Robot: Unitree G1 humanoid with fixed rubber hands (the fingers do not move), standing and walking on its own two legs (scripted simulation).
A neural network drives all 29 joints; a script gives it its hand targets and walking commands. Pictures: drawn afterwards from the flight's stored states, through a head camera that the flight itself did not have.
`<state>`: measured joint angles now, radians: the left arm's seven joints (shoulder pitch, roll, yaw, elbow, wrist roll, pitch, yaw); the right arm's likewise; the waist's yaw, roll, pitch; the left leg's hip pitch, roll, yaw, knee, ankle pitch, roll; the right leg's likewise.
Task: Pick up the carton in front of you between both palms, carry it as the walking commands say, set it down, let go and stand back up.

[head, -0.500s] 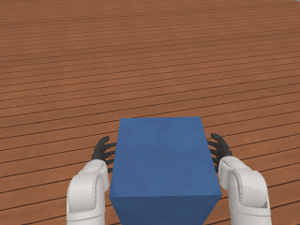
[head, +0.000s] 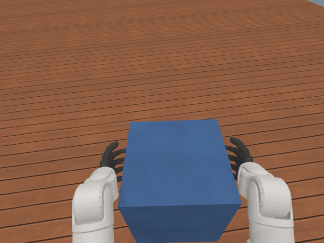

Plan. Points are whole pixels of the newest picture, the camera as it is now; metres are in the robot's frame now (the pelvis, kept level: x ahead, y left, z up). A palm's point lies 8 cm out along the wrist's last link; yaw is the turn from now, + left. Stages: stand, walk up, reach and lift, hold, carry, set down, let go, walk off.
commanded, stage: carry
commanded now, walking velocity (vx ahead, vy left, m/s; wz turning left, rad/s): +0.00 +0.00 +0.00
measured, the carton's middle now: (175, 183) +0.28 +0.00 +0.01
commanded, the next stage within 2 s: none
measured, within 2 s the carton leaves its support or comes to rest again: neither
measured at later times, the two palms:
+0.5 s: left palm (100, 191) +0.25 +0.17 +0.05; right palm (231, 185) +0.25 -0.13 +0.05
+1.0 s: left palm (97, 197) +0.24 +0.18 +0.04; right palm (229, 191) +0.24 -0.12 +0.04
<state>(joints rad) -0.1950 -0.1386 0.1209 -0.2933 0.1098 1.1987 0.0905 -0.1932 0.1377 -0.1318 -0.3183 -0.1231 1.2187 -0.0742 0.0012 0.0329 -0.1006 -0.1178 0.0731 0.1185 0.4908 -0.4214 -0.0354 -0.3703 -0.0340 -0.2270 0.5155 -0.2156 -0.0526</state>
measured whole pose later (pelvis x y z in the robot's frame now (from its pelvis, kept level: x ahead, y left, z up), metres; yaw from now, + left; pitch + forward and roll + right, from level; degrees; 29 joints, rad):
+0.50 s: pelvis -0.02 +0.02 +0.00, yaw +0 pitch +2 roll -1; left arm -0.15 -0.13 0.11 -0.06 0.17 0.97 0.06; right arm -0.14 0.13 -0.12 -0.07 -0.18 0.97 -0.04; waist 0.00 0.02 -0.10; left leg -0.11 0.04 0.13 0.54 -0.46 0.01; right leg -0.37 -0.07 -0.21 0.57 -0.23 -0.02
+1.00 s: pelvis -0.05 +0.03 +0.00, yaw +0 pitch +1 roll +0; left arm -0.25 -0.15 0.20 0.18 0.24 0.72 0.02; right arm -0.24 0.15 -0.20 0.17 -0.24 0.72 -0.01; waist 0.00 0.01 -0.07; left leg -0.16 0.02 0.13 0.55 -0.41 0.03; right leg -0.39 -0.09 -0.20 0.52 -0.14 -0.02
